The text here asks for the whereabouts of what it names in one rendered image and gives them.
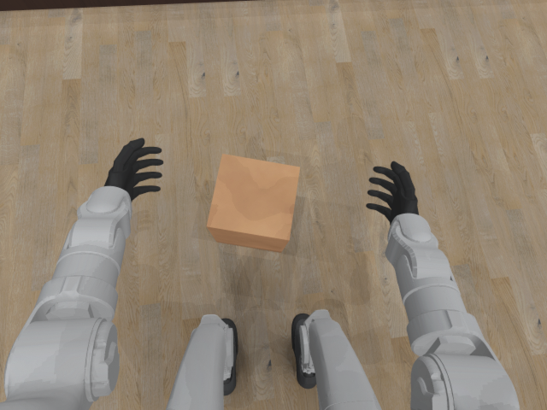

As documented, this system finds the left robot upper arm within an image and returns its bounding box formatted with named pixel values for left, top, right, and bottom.
left=0, top=318, right=120, bottom=410

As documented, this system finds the robot left forearm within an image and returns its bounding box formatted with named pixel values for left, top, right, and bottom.
left=4, top=186, right=132, bottom=398

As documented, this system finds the right robot upper arm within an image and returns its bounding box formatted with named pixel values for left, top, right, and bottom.
left=410, top=353, right=518, bottom=410

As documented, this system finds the right robot hand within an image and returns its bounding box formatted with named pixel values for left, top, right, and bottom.
left=366, top=161, right=419, bottom=225

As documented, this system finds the right robot thigh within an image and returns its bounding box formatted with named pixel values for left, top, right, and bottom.
left=299, top=318, right=382, bottom=410

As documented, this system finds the robot right forearm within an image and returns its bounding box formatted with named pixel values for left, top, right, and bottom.
left=385, top=214, right=520, bottom=410

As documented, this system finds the carton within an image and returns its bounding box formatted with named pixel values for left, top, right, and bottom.
left=207, top=154, right=300, bottom=253

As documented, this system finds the left robot hand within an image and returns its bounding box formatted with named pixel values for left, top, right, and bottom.
left=104, top=138, right=163, bottom=202

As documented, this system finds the robot right shin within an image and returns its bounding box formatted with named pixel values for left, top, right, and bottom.
left=301, top=309, right=342, bottom=373

